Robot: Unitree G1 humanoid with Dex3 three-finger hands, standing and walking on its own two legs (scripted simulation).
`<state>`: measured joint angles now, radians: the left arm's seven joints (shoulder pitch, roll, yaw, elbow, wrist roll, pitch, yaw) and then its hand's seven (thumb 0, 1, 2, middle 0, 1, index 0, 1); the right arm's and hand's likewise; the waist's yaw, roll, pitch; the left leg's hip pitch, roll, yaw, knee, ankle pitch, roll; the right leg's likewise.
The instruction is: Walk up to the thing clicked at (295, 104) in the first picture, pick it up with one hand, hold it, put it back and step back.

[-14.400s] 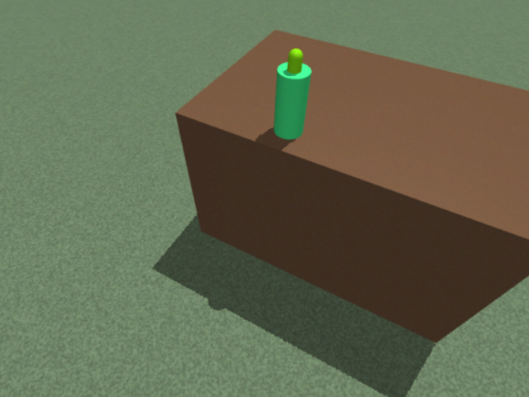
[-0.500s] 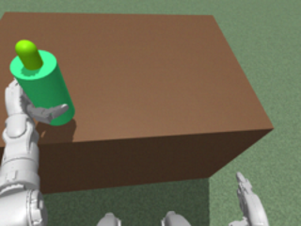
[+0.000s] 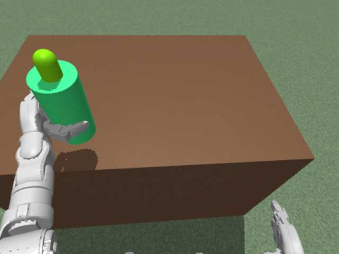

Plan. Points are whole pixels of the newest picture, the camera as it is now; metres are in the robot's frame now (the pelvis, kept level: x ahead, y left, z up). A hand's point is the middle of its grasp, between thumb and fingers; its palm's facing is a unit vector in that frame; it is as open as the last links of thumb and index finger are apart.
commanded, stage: lift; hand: left
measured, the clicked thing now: (64, 99) +0.42 +0.22 +0.14
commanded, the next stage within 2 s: hold in 1.04 s
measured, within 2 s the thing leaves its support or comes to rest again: neither
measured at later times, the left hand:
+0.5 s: hand (65, 110) +0.36 +0.19 +0.17, palm faces +0.27 -0.96 -0.02, open 11.7 cm
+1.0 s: hand (61, 106) +0.34 +0.18 +0.21, palm faces +0.26 -0.97 +0.00, open 11.7 cm
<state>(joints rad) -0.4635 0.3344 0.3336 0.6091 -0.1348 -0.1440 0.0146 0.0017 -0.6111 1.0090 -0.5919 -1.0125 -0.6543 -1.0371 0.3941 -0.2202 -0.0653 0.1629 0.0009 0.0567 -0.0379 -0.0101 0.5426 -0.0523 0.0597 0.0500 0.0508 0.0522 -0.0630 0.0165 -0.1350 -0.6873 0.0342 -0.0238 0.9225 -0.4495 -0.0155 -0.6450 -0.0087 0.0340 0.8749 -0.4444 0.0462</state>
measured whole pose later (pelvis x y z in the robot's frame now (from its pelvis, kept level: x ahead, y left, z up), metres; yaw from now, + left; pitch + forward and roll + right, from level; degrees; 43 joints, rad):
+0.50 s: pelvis -0.01 -0.01 +0.02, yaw +1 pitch +5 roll +0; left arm -0.30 0.23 0.27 0.18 -0.16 0.18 0.07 0.00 -0.61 1.01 -0.59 -1.02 -0.65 -1.04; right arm 0.37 -0.21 -0.07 0.31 0.02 -0.03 -0.07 -0.01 0.54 -0.05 0.06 0.05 0.05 0.05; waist -0.02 0.05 -0.09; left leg -0.48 0.03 -0.02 0.78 -0.39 -0.03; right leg -0.45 -0.02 0.03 0.77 -0.40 0.03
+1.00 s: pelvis -0.01 -0.01 +0.03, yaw +1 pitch +0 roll +0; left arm -0.30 0.20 0.25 0.02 -0.18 0.38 0.09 0.00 -0.61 1.01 -0.58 -1.02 -0.65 -1.05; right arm 0.31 -0.20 -0.08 0.48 0.02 -0.16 -0.10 -0.01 0.54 -0.05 0.06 0.05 0.05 0.05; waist 0.00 0.05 -0.07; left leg -0.37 0.02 -0.03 0.70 -0.34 -0.03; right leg -0.34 -0.03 0.02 0.70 -0.36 0.03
